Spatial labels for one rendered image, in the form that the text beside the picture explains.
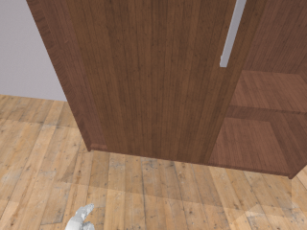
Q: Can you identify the wardrobe door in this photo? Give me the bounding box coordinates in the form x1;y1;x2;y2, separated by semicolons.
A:
65;0;268;164
38;0;106;146

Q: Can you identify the handle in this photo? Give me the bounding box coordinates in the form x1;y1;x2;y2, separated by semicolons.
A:
41;0;66;50
220;0;247;67

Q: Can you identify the robot left hand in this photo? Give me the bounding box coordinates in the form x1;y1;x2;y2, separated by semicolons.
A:
64;203;95;230

